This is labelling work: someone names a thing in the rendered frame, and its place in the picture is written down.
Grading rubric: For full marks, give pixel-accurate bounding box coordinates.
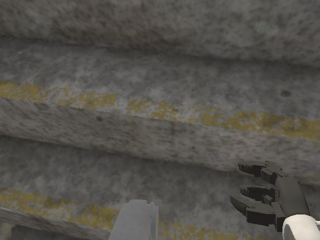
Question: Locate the robot right forearm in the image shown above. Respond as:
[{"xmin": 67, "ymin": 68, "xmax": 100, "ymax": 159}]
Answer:
[{"xmin": 282, "ymin": 214, "xmax": 320, "ymax": 240}]

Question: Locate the robot right hand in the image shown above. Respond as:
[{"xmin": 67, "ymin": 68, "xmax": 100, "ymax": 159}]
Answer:
[{"xmin": 230, "ymin": 160, "xmax": 312, "ymax": 232}]

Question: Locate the robot left thigh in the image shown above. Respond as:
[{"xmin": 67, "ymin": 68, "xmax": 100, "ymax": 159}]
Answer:
[{"xmin": 108, "ymin": 199, "xmax": 159, "ymax": 240}]

